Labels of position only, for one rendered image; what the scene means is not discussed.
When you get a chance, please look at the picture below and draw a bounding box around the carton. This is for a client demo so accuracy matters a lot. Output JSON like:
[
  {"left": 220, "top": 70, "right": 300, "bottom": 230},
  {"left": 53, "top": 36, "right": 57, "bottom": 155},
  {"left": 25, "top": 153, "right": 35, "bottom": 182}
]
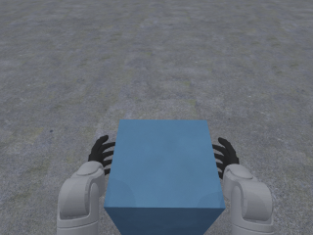
[{"left": 104, "top": 119, "right": 226, "bottom": 235}]

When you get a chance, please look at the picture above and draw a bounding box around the robot left forearm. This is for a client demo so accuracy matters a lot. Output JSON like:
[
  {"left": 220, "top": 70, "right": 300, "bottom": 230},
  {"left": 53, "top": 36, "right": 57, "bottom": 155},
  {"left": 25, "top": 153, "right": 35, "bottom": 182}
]
[{"left": 57, "top": 161, "right": 106, "bottom": 235}]

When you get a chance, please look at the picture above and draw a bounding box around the right robot hand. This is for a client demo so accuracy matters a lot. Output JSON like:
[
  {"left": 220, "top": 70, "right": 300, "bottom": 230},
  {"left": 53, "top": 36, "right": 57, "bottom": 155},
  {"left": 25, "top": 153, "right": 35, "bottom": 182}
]
[{"left": 212, "top": 137, "right": 240, "bottom": 179}]

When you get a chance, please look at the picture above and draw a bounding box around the left robot hand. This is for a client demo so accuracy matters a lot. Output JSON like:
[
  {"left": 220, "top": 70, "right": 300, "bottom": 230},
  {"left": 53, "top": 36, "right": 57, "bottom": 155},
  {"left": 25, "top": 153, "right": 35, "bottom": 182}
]
[{"left": 88, "top": 135, "right": 115, "bottom": 175}]

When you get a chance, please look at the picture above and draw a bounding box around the robot right forearm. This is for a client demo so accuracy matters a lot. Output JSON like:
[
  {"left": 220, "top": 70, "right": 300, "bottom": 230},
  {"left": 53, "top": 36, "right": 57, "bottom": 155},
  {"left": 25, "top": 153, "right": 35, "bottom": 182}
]
[{"left": 222, "top": 164, "right": 275, "bottom": 235}]

